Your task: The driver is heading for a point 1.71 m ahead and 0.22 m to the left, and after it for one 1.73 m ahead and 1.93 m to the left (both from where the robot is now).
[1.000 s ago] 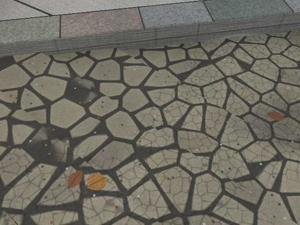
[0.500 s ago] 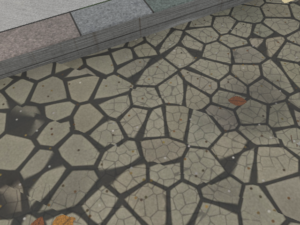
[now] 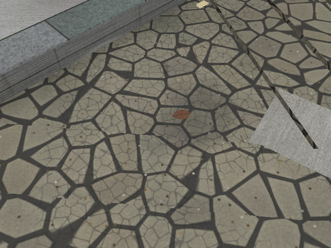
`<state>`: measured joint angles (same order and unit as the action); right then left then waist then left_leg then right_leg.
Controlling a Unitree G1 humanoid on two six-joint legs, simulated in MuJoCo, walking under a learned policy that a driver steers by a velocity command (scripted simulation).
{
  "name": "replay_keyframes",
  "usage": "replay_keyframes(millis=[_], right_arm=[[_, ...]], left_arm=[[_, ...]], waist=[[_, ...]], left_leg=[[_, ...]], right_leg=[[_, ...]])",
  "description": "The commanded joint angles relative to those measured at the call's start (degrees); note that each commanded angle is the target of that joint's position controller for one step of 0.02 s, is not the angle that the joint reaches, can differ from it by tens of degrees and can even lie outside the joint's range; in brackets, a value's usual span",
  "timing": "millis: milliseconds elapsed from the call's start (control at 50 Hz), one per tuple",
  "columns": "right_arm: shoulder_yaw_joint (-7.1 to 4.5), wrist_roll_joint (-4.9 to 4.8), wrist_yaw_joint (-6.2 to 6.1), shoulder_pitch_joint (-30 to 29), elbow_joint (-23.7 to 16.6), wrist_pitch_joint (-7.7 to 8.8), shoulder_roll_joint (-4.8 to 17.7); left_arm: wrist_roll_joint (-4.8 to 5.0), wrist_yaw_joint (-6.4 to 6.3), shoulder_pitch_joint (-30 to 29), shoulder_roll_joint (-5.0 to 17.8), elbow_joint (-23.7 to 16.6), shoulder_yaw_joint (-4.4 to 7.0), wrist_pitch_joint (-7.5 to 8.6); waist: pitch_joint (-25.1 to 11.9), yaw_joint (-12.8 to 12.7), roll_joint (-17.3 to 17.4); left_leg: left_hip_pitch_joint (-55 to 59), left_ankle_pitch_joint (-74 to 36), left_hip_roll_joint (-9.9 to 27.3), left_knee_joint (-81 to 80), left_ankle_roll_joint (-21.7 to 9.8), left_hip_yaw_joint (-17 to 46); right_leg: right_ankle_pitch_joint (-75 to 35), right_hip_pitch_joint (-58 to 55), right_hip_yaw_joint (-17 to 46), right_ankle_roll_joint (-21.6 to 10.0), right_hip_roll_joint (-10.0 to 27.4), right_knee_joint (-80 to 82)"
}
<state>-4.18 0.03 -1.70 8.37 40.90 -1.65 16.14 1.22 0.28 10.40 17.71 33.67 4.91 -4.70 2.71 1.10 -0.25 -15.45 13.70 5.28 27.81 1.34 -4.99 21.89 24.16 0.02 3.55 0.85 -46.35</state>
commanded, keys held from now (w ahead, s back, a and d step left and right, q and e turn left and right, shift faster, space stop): no key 1.00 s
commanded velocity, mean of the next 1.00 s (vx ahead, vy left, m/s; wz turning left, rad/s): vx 0.00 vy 0.00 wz -0.14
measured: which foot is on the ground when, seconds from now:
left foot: down 0.00-0.06, up 0.08-0.42, down 0.44-1.00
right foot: up 0.00-0.04, down 0.06-1.00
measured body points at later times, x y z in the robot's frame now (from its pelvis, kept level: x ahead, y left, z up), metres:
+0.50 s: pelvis +0.00 -0.03 +0.00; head +0.02 -0.03 +0.45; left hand +0.19 +0.19 -0.11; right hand +0.09 -0.31 -0.12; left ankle +0.01 +0.11 -0.74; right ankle +0.00 -0.13 -0.74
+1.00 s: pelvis +0.01 -0.01 +0.00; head +0.02 -0.01 +0.45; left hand +0.13 +0.24 -0.14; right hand +0.08 -0.27 -0.13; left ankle +0.01 +0.11 -0.74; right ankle +0.00 -0.13 -0.74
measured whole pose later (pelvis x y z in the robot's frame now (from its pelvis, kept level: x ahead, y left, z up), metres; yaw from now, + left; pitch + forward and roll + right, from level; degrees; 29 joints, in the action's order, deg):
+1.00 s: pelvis +0.01 -0.01 +0.00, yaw -6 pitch -2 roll +0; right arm -1.3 0.4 -1.2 11.2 52.1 0.6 13.2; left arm -0.3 -2.1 11.0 12.7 52.7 2.9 -1.7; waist 2.2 0.1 0.1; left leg -10.3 16.7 0.7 28.8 0.4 -0.2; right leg 15.6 10.9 2.7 -0.2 -1.5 -28.4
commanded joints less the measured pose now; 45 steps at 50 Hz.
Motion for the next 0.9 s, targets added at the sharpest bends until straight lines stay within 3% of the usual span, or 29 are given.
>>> replay_keyframes(millis=[20, 40, 60, 80, 100, 120, 140, 160, 180, 240, 300, 360, 400, 420, 440, 460, 480, 500, 520, 560, 720, 900], right_arm=[[-3.28, -1.34, 0.09, -0.97, -2.83, 0.67, 11.95], [-2.92, -1.84, 0.14, -0.80, -2.35, 0.66, 10.96], [-2.19, -1.53, 0.47, 2.09, -1.04, 0.87, 8.53], [-0.27, 1.78, 1.19, 2.40, -3.07, 1.31, 3.57], [-0.82, 1.26, 0.69, -2.78, -5.17, 1.66, 5.51], [-1.84, 0.12, 0.21, -5.17, -4.85, 1.46, 9.05], [-2.11, -0.32, -0.01, -4.52, -4.19, 1.13, 9.04], [-2.18, -0.12, -0.46, -2.59, -2.55, 0.72, 8.47], [-2.26, 0.26, -0.67, -1.10, -1.83, 0.34, 8.49], [-1.74, -0.09, -0.25, 1.76, -0.40, 0.23, 6.59], [-0.61, 0.07, 0.04, -0.78, -0.97, 0.28, 4.50], [-0.49, -0.07, 0.28, -1.36, -1.11, 0.42, 5.25], [-0.36, -0.08, 0.47, 0.11, -0.37, 0.75, 4.98], [-0.05, 0.35, 0.69, 1.78, 0.36, 1.07, 4.26], [0.04, 1.19, 0.83, 2.90, 0.81, 1.36, 4.98], [-0.31, 1.53, 0.73, 3.71, 0.53, 1.53, 7.74], [-0.99, 0.75, 0.85, 2.23, 1.41, 1.57, 9.91], [-0.55, 0.43, 1.25, 1.14, 1.07, 1.77, 7.11], [0.04, 0.82, 1.37, 0.68, 1.26, 2.07, 5.43], [0.54, 0.99, 1.38, 0.27, 1.56, 2.73, 4.57], [1.12, 0.65, 0.55, 2.07, 3.76, 3.03, 4.43], [1.45, 0.40, 0.42, 2.48, 7.26, 2.95, 3.62]], left_arm=[[-0.11, 0.57, -0.50, 4.37, -4.71, 1.50, 0.92], [-0.34, 0.49, 2.18, 4.22, -3.48, 1.75, 0.97], [-0.44, 0.04, 4.19, 5.70, -2.97, 2.28, 1.04], [-0.63, -0.83, 5.66, 11.98, -3.87, 3.45, 1.32], [-2.74, -0.43, 5.03, 12.67, -4.25, 3.00, 2.33], [-3.47, -0.06, 5.09, 9.98, -3.90, 2.16, 3.43], [-3.01, -0.13, 2.78, 8.25, -2.86, 1.44, 4.13], [-2.09, -0.36, 0.18, 7.33, -2.67, 1.12, 4.30], [-1.42, -0.60, -2.05, 6.32, -2.46, 0.57, 4.34], [-2.03, -1.20, -3.57, 3.77, -1.55, -0.53, 4.55], [-2.07, -1.36, -3.28, 3.78, -0.24, -0.54, 4.42], [-2.29, -0.96, -2.64, 4.43, 1.17, -0.50, 4.04], [-1.94, -0.71, -3.53, 3.35, 2.08, -1.08, 4.00], [-1.58, -0.64, -3.96, 2.45, 2.70, -1.50, 4.03], [-1.69, -0.57, -2.21, 1.59, 3.73, -1.80, 4.36], [-2.52, -0.39, -0.37, 1.07, 4.27, -1.97, 4.83], [-2.60, -0.08, 1.50, 1.57, 4.48, -1.56, 5.18], [-2.68, -0.24, -1.33, 2.42, 4.83, -1.56, 5.05], [-2.40, -0.48, -3.38, 2.58, 4.69, -1.33, 4.69], [-2.30, -0.95, -3.56, 1.63, 5.05, -1.40, 3.66], [-1.89, -1.50, -1.12, 0.73, 9.22, -1.05, 3.53], [-1.58, -2.36, 0.19, 1.08, 14.55, -0.72, 3.53]], waist=[[-7.14, -0.24, 12.21], [-7.66, -1.62, 10.86], [-8.64, -1.99, 5.89], [-10.80, -0.42, -12.63], [-11.01, -3.23, -16.57], [-10.25, -5.02, -9.90], [-8.51, -3.20, -8.25], [-7.78, -1.89, -6.69], [-7.08, -0.81, -7.50], [-8.32, 0.50, -7.53], [-7.14, -1.04, -7.44], [-5.65, -2.19, -7.86], [-4.81, -1.17, -7.14], [-4.61, 0.32, -6.00], [-5.48, 0.41, -4.01], [-6.69, -1.13, 0.34], [-6.40, -3.76, 6.61], [-5.57, -1.53, 6.17], [-4.59, -1.09, 5.60], [-3.63, -1.04, 5.36], [-3.12, -0.75, 0.87], [-2.56, -0.92, 0.10]], left_leg=[[7.15, -17.19, 12.22, -4.27, -11.10, 8.19], [4.61, -16.11, 11.23, -1.16, -9.12, 6.76], [-1.51, -10.63, 9.01, 4.81, -5.00, 3.43], [-15.99, 13.73, 2.58, 22.11, 1.24, -2.52], [-23.65, 24.89, -2.34, 32.18, 2.91, 3.08], [-23.06, 23.21, -1.33, 37.87, 2.82, 6.61], [-22.71, 19.33, -0.85, 38.56, 2.38, 7.65], [-21.91, 15.50, -0.44, 37.41, 2.50, 8.02], [-20.08, 11.62, -0.54, 36.82, 2.99, 7.96], [-14.12, 5.61, -1.31, 33.33, 3.90, 7.37], [-10.27, 5.61, -0.98, 21.20, 3.78, 7.27], [-5.67, 8.28, -1.79, 13.34, 3.18, 6.25], [-1.51, 4.58, -2.33, 5.60, 2.20, 5.72], [2.94, -2.51, -2.53, -1.93, 1.36, 5.36], [7.77, -9.84, -1.27, -4.50, 0.51, 7.17], [11.58, -19.41, 2.67, -3.41, -0.95, 10.71], [8.81, -14.79, 2.60, -0.78, -3.13, 9.78], [4.09, -6.64, 1.47, -2.42, -3.69, 9.88], [1.90, -3.65, 0.97, -3.54, -2.99, 9.75], [1.08, -3.74, 0.15, -3.80, -1.67, 8.91], [2.46, -4.79, -0.85, -2.88, -1.62, 8.07], [3.02, -6.09, -1.87, -3.65, -1.84, 7.31]], right_leg=[[-4.91, -4.74, -3.78, -2.83, -1.67, 12.96], [-9.71, -10.70, -4.40, -4.60, -2.96, 19.93], [-17.27, -19.61, -0.17, -6.48, -1.39, 24.59], [-39.13, -30.48, 19.74, -11.53, 14.30, 24.49], [-44.00, -24.74, 27.69, -22.64, 22.64, 24.86], [-39.83, -22.33, 24.15, -23.01, 20.02, 25.96], [-35.97, -20.53, 19.71, -20.01, 16.59, 25.83], [-32.52, -19.49, 16.64, -17.32, 13.76, 25.91], [-34.12, -17.54, 14.48, -16.21, 12.30, 26.07], [-34.66, -15.60, 10.92, -15.82, 9.98, 26.70], [-28.06, -15.74, 11.25, -15.75, 9.55, 26.94], [-21.59, -13.81, 13.76, -16.93, 10.28, 27.23], [-17.93, -12.12, 14.89, -16.14, 9.76, 26.77], [-16.48, -10.44, 14.38, -14.53, 8.76, 26.17], [-14.89, -8.86, 13.83, -11.99, 7.24, 25.59], [-10.91, -7.07, 11.60, -9.23, 4.21, 23.14], [-8.96, -7.73, 7.84, -7.29, 0.72, 23.79], [-8.34, -10.91, 6.23, -5.84, -0.35, 22.46], [-8.67, -12.01, 5.95, -5.70, -0.31, 21.45], [-11.13, -12.28, 6.44, -6.28, 0.10, 21.17], [-14.94, -12.77, 6.30, -5.84, 0.32, 21.33], [-17.83, -14.65, 5.92, -5.14, 0.54, 21.62]])
Velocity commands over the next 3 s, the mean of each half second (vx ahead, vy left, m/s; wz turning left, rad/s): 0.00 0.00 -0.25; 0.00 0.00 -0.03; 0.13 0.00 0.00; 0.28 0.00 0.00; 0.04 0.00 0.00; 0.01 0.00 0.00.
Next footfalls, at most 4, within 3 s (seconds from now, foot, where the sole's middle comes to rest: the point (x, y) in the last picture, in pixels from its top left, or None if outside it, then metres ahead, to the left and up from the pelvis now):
0.06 right None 0.04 -0.13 -0.78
0.44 left None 0.05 0.11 -0.78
1.90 left None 0.44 0.05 -0.81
2.28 right None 0.41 -0.18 -0.81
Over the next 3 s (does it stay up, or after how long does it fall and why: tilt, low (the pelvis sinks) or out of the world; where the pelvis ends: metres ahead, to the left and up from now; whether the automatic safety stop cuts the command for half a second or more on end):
stays up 0.40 -0.05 -0.04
